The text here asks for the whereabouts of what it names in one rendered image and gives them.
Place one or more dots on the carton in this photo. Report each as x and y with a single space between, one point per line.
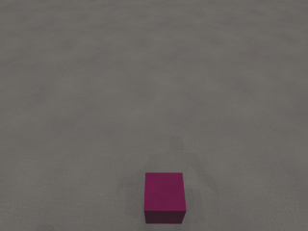
164 198

